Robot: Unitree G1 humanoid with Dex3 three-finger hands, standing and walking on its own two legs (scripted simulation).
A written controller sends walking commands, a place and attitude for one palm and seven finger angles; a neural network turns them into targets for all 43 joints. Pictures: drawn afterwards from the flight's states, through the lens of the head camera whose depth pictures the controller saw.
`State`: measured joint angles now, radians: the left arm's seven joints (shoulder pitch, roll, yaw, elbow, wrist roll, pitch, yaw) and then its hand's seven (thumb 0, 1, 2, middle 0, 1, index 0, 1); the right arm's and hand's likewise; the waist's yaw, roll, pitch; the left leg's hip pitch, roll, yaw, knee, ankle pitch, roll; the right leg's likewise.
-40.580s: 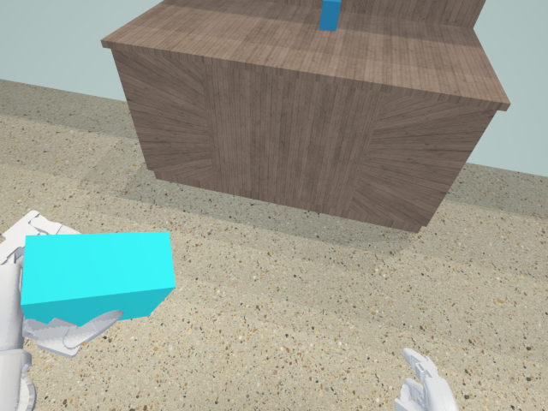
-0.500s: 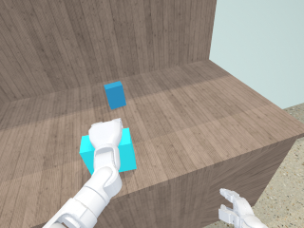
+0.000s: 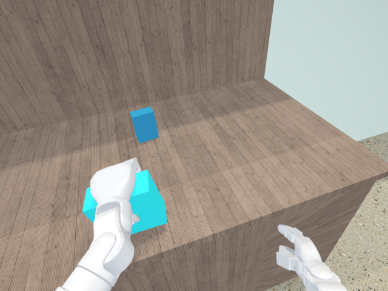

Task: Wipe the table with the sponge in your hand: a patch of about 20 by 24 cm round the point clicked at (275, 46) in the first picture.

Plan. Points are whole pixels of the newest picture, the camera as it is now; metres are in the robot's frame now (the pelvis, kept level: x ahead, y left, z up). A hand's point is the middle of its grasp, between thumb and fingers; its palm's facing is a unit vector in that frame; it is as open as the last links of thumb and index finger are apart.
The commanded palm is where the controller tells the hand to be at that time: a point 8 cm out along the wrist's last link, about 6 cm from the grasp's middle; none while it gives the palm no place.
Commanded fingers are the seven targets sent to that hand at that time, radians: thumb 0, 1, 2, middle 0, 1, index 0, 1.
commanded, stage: slide back across to the middle lane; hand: left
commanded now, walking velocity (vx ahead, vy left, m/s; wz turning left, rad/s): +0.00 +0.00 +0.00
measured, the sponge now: (132, 211) +0.29 +0.19 +0.02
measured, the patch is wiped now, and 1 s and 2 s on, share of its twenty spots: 1.00 1.00 1.00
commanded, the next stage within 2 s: wipe forward along the middle lane in 0.28 s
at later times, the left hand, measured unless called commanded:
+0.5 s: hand (99, 207) +0.26 +0.24 +0.08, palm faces +0.07 -0.12 -0.99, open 10.5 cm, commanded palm +0.23 +0.24 +0.12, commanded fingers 0.00 0.10 1.30 -1.20 -1.60 -1.20 -1.60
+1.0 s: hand (101, 190) +0.30 +0.26 +0.07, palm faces -0.04 -0.03 -1.00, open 10.4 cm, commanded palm +0.29 +0.26 +0.10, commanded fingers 0.00 0.10 1.30 -1.20 -1.60 -1.20 -1.60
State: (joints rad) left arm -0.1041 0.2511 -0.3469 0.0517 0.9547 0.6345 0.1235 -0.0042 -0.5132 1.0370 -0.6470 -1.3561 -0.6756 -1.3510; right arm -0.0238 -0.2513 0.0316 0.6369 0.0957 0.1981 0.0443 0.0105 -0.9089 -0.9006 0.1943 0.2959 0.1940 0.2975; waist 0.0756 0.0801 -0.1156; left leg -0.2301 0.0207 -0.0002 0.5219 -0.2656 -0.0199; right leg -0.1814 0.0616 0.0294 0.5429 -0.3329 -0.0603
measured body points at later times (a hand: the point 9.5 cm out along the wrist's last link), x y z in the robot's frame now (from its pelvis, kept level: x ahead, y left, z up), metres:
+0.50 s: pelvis -0.02 +0.01 +0.00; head -0.06 -0.03 +0.45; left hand +0.25 +0.24 +0.13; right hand +0.23 -0.21 -0.07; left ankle +0.01 +0.14 -0.73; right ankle -0.03 -0.08 -0.73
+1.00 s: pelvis -0.03 +0.00 +0.00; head -0.05 -0.04 +0.44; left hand +0.30 +0.26 +0.13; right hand +0.17 -0.23 -0.11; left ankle +0.01 +0.14 -0.73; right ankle -0.03 -0.08 -0.73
